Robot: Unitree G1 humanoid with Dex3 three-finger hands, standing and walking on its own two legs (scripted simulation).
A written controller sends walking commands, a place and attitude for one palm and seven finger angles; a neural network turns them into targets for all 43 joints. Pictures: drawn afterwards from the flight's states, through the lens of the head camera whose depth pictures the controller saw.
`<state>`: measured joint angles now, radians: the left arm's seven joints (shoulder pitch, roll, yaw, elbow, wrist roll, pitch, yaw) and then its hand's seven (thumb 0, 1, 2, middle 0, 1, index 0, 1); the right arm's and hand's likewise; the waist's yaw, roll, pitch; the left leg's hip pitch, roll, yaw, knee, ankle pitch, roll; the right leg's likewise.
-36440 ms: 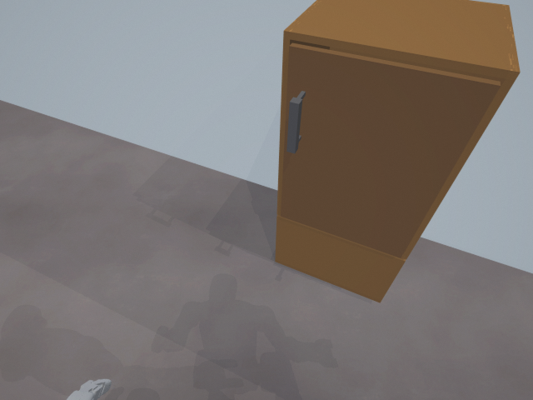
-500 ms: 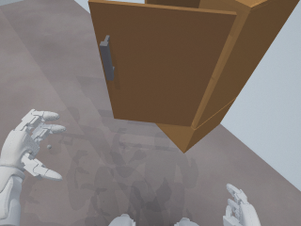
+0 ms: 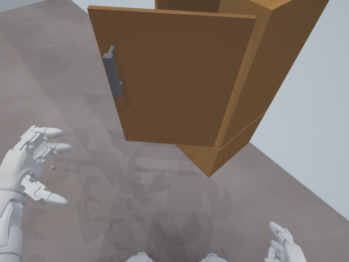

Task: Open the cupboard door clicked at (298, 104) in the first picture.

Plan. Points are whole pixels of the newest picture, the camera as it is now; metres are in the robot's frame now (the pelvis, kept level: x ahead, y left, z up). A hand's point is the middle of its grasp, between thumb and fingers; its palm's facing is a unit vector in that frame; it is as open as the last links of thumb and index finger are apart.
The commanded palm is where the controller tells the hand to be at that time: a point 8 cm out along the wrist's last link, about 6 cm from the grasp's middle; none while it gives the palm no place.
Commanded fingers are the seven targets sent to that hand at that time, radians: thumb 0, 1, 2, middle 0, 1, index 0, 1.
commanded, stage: raise the hand with hooked fingers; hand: left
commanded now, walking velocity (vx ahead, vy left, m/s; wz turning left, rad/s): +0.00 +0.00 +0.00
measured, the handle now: (115, 72) +0.62 +0.21 +0.05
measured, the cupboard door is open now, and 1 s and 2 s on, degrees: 45 45 45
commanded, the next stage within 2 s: move the hooked fingers beside the handle in 0.10 s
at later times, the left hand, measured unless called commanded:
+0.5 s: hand (60, 146) +0.34 +0.27 +0.07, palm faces -0.03 -1.00 -0.02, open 14.0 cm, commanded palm +0.32 +0.32 +0.07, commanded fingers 0.00 -0.50 0.30 -0.30 -1.20 -0.30 -1.20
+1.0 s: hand (71, 118) +0.42 +0.28 +0.06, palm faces -0.03 -1.00 +0.00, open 14.0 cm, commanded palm +0.41 +0.32 +0.06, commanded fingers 0.00 -0.50 0.30 -0.30 -1.20 -0.30 -1.20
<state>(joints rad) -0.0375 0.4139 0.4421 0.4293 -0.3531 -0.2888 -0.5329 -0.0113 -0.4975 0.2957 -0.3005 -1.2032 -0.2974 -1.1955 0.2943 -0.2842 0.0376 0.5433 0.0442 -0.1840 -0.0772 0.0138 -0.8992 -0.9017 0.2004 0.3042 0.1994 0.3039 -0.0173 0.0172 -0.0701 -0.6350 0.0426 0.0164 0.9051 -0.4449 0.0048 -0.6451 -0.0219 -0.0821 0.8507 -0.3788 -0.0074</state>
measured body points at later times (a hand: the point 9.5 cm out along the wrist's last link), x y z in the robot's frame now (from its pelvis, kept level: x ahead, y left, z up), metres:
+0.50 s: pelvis -0.01 +0.00 -0.01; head +0.06 +0.01 +0.44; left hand +0.33 +0.33 +0.07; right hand +0.13 -0.26 -0.09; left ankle +0.00 +0.11 -0.69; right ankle +0.03 -0.12 -0.69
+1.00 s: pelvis +0.00 +0.01 -0.01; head +0.10 +0.03 +0.43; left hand +0.42 +0.33 +0.07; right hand +0.06 -0.26 -0.11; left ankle +0.00 +0.11 -0.69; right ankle +0.03 -0.12 -0.69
